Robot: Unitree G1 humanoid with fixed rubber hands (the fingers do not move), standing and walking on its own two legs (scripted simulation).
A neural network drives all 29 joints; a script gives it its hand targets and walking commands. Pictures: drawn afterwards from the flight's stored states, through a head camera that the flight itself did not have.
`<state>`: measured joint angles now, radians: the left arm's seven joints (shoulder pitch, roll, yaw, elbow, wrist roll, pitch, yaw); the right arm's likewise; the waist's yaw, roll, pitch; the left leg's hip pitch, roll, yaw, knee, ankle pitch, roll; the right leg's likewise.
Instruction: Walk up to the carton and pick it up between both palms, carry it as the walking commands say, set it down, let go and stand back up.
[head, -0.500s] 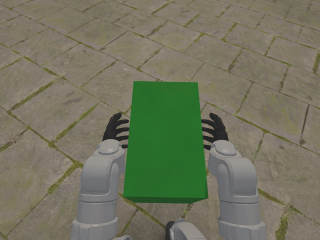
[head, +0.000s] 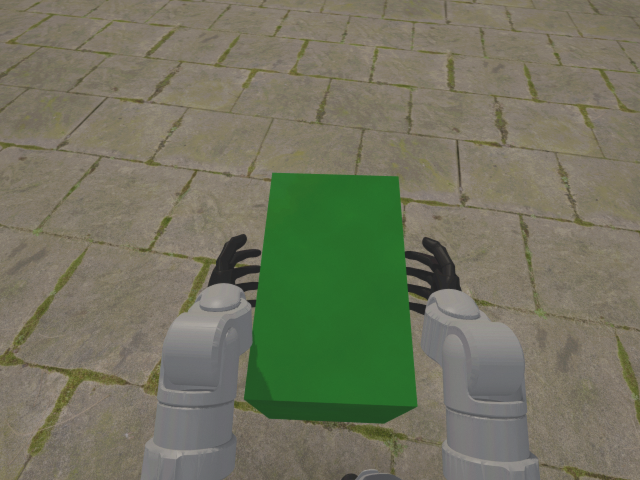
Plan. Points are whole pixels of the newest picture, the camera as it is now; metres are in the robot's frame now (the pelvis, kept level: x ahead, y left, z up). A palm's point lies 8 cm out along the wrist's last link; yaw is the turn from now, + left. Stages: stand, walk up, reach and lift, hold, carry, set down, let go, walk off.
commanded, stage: carry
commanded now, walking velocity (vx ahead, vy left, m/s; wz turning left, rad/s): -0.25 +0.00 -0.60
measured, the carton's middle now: (330, 303) +0.34 -0.02 +0.01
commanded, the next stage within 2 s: none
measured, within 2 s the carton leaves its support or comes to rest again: neither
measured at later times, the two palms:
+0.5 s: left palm out of the picture +0.12 +0.01 +0.09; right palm out of the picture +0.03 -0.22 +0.08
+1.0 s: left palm out of the picture -0.06 +0.05 +0.11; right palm out of the picture -0.16 -0.17 +0.12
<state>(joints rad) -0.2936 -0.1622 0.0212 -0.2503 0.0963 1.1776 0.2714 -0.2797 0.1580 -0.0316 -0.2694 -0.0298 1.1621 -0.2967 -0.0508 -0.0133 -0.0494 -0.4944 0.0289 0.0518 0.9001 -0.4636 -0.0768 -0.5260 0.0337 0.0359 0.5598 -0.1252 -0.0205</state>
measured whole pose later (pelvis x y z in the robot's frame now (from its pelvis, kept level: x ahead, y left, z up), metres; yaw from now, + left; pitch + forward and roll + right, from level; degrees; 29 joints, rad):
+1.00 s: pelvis -0.36 +0.07 +0.01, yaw -29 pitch +3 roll -3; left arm -0.25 -0.15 -0.02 -0.27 0.06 1.21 0.29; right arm -0.26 0.15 -0.03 -0.23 -0.08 1.16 -0.27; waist 0.04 0.00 -0.08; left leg -0.33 0.10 0.09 0.57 -0.29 0.01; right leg -0.52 0.01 -0.07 0.95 -0.39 0.05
